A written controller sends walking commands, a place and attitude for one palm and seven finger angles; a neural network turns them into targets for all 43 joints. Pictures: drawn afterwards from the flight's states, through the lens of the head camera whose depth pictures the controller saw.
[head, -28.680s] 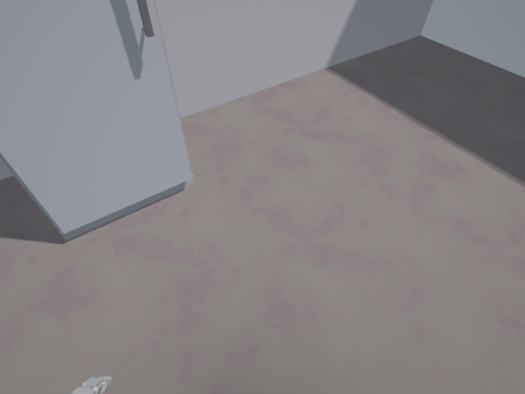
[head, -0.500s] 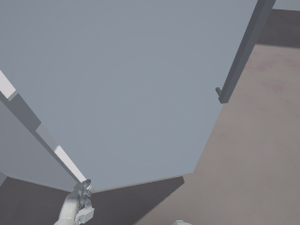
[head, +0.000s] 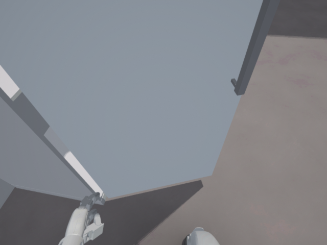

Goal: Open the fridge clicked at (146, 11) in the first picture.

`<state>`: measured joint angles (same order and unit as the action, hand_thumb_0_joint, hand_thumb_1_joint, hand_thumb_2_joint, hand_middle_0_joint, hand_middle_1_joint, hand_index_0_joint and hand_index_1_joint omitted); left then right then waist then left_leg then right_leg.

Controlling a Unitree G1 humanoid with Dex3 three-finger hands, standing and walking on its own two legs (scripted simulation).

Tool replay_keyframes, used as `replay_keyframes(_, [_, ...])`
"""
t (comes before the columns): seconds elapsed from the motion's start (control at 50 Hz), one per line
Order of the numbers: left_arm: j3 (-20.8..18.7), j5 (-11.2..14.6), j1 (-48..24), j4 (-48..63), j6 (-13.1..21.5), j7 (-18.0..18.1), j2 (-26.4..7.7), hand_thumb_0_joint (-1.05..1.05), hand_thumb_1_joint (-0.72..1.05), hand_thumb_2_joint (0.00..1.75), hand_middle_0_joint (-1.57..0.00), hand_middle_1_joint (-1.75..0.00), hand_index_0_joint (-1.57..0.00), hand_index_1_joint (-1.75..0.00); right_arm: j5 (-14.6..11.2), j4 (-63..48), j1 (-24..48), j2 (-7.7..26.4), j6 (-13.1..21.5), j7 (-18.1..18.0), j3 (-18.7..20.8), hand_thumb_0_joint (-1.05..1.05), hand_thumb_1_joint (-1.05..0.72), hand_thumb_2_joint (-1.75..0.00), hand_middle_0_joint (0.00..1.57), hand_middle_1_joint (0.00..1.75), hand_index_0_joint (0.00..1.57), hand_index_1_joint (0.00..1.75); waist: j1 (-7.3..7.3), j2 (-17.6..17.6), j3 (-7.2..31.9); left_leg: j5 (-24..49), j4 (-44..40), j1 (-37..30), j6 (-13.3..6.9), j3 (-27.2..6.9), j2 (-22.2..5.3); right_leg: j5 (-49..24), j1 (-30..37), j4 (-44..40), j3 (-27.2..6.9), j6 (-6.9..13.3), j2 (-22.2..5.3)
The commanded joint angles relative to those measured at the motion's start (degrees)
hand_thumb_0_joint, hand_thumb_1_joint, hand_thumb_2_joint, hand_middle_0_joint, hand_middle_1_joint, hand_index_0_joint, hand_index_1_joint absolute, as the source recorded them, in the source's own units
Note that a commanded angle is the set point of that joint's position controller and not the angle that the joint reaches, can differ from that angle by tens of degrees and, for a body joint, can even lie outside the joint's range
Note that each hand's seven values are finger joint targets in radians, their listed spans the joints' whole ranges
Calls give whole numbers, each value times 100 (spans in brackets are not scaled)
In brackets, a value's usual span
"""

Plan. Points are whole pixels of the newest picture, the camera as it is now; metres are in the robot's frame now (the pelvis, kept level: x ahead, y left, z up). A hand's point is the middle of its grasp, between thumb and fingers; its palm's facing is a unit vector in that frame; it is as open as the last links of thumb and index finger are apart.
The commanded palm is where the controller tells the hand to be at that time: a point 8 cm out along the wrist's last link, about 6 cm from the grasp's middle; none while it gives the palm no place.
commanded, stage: step back with the hand held close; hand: right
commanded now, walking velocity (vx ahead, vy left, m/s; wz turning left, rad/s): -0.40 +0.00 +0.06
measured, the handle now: (253, 34) +0.53 -0.19 +0.23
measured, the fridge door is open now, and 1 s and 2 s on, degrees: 67 67 67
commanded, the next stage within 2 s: stop stepping back and stand still in 0.42 s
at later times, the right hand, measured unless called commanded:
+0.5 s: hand out of the picture +0.12 -0.25 +0.19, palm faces +0.31 +0.84 -0.44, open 7.4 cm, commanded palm +0.06 -0.30 +0.19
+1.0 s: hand out of the picture -0.01 -0.31 +0.17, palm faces +0.46 +0.83 -0.30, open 7.4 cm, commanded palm -0.06 -0.34 +0.19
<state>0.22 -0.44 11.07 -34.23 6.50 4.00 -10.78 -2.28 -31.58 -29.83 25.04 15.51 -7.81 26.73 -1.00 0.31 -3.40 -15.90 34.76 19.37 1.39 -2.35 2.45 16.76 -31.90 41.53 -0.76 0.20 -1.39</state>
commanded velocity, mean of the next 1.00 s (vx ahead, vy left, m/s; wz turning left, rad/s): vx -0.08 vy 0.02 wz -0.01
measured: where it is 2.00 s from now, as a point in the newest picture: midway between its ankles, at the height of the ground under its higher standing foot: outside the picture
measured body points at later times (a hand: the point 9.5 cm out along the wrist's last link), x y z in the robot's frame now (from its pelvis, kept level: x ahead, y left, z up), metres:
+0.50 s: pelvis -0.11 -0.02 +0.02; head -0.10 -0.03 +0.47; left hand +0.04 +0.23 -0.06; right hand +0.09 -0.29 +0.21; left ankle -0.12 +0.10 -0.72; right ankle -0.05 -0.12 -0.69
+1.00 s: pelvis -0.21 -0.05 +0.00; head -0.25 -0.07 +0.45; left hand -0.08 +0.21 -0.07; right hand -0.04 -0.35 +0.18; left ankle -0.18 +0.08 -0.72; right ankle -0.15 -0.15 -0.72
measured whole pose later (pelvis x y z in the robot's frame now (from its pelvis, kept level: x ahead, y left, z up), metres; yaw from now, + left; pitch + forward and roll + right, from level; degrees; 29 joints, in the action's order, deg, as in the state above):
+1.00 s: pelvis -0.21 -0.05 +0.00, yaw +2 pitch -3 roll +1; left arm 0.5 -1.0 15.6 -38.9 6.2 5.1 -12.7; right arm -1.1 -22.2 -25.4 19.5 10.9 -9.2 20.6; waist -0.6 1.3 3.0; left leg -23.1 37.6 17.1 -1.9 1.7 0.4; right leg 22.2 -18.7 36.7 0.4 2.6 -0.5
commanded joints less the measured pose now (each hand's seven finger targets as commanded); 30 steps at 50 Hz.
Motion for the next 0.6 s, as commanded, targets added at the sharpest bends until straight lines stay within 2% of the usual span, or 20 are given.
replay_keyframes(0.0, [-190,-68,-485,708,141,46,-481,0,90,90,-20,-30,-20,-30,23,-1210,557,1020,199,-209,353,0,-90,-90,20,30,20,30,145,738,961,3483,-1175,-52,-1064,-1585,-1964,631,886,582,-135,-97,45])
replay_keyframes(0.04, [-181,-26,-436,682,54,152,-589,0,90,90,-20,-30,-20,-30,33,-1054,497,1058,136,-238,449,0,-90,-90,20,30,20,30,175,383,976,3653,-369,-182,-515,-840,-1246,-809,1514,-1278,24,-24,8])
replay_keyframes(0.08, [-319,35,-520,834,107,208,-872,0,90,90,-20,-30,-20,-30,14,-1223,626,1091,232,-194,572,0,-90,-90,20,30,20,30,25,-1067,1402,1384,693,-478,7,-176,-167,-2911,1540,-2003,-903,483,-1186])
replay_keyframes(0.1, [-359,115,-422,847,185,195,-838,0,90,90,-20,-30,-20,-30,-20,-1172,648,1022,315,-150,470,0,-90,-90,20,30,20,30,45,-1098,1500,-148,1060,-465,5,-157,22,-3138,1669,-2115,-960,634,-1469])
replay_keyframes(0.12, [-394,-22,-344,878,260,160,-809,0,90,90,-20,-30,-20,-30,-116,-992,208,1134,260,-143,804,0,-90,-90,20,30,20,30,1,-1680,1606,-1182,1690,-218,-7,-20,122,-2718,1511,-2386,-1448,848,-1730])
replay_keyframes(0.16, [-410,-83,-258,779,348,66,-781,0,90,90,-20,-30,-20,-30,-167,-1424,237,909,244,-112,616,0,-90,-90,20,30,20,30,34,-1453,1389,-1335,1746,-35,-68,-124,85,-2798,1553,-2245,-1439,1069,-1789])
replay_keyframes(0.22, [-389,1,-227,777,396,-96,-821,0,90,90,-20,-30,-20,-30,-164,-1495,-170,732,152,-85,428,0,-90,-90,20,30,20,30,-19,-1314,1634,-770,494,-234,-30,175,16,-3113,2141,-1933,-924,793,-1535])
replay_keyframes(0.28, [-340,-33,-455,826,351,-44,-879,0,90,90,-20,-30,-20,-30,-161,-1387,77,830,75,-47,430,0,-90,-90,20,30,20,30,-21,-1361,1222,-290,-580,-1129,-63,380,25,-553,1076,-2336,-859,581,-1337])
replay_keyframes(0.3, [-349,-52,-455,852,317,-3,-876,0,90,90,-20,-30,-20,-30,-123,-1283,45,983,83,-35,575,0,-90,-90,20,30,20,30,-8,-1061,1060,69,-1076,-1294,-83,308,-64,-131,840,-2239,-874,497,-1227])
replay_keyframes(0.32, [-303,-42,-441,841,255,4,-783,0,90,90,-20,-30,-20,-30,-166,-1131,65,999,96,-14,554,0,-90,-90,20,30,20,30,22,-592,971,264,-1602,-1009,-234,16,-406,155,983,-1917,-613,279,-938])
replay_keyframes(0.34, [-279,-41,-408,845,175,27,-703,0,90,90,-20,-30,-20,-30,-171,-1001,184,1147,112,-21,592,0,-90,-90,20,30,20,30,90,176,887,434,-1820,-445,-539,-649,-995,579,1136,-1311,-131,-34,-499])
replay_keyframes(0.36, [-240,-30,-385,807,112,57,-572,0,90,90,-20,-30,-20,-30,-189,-885,289,1273,126,-83,584,0,-90,-90,20,30,20,30,106,805,908,811,-2224,363,-811,-1452,-1838,417,1602,-312,219,-215,-114])
replay_keyframes(0.38, [-345,38,-409,738,80,62,-671,0,90,90,-20,-30,-20,-30,-156,-680,242,1029,4,-110,301,0,-90,-90,20,30,20,30,23,1437,973,1642,-2134,347,-984,-1610,-2152,685,1261,879,52,-188,187])
replay_keyframes(0.4, [-340,19,-508,759,65,72,-663,0,90,90,-20,-30,-20,-30,-104,-730,320,1088,-68,-158,378,0,-90,-90,20,30,20,30,19,1258,1097,2802,-1849,33,-1157,-1584,-2252,980,815,1348,-68,-162,218])
replay_keyframes(0.44, [-124,-43,-621,753,-107,115,-405,0,90,90,-20,-30,-20,-30,-24,-573,101,1023,-176,-206,359,0,-90,-90,20,30,20,30,64,879,969,3728,-1325,-571,-1011,-812,-1914,848,544,838,-29,-142,39])
replay_keyframes(0.5, [-121,-43,-678,803,-176,249,-591,0,90,90,-20,-30,-20,-30,-15,-971,366,1115,-140,-243,327,0,-90,-90,20,30,20,30,149,478,770,3487,-956,-646,-654,-440,-1483,87,1068,-1128,143,-60,153])
replay_keyframes(0.52, [-159,-10,-420,815,-172,270,-666,0,90,90,-20,-30,-20,-30,-39,-871,36,1102,-138,-262,448,0,-90,-90,20,30,20,30,162,261,1043,2771,-679,-733,-431,-283,-1199,-766,1589,-1956,172,29,75])
replay_keyframes(0.54, [-248,29,-371,961,-112,271,-881,0,90,90,-20,-30,-20,-30,-54,-1159,-85,1079,-86,-263,414,0,-90,-90,20,30,20,30,69,-446,1229,1524,-442,-779,-174,-55,-665,-1384,1699,-2341,-474,274,-499])
replay_keyframes(0.56, [-295,86,-363,1062,-15,256,-957,0,90,90,-20,-30,-20,-30,-80,-1399,-184,1201,-19,-251,565,0,-90,-90,20,30,20,30,-28,-951,1402,318,-276,-800,-32,96,-297,-1095,1630,-2392,-978,485,-956])
replay_keyframes(0.58, [-342,167,-319,1074,93,225,-1026,0,90,90,-20,-30,-20,-30,-89,-1490,-278,1201,63,-214,610,0,-90,-90,20,30,20,30,-72,-777,1471,-420,-366,-884,-5,97,-118,-349,1546,-2434,-914,529,-970])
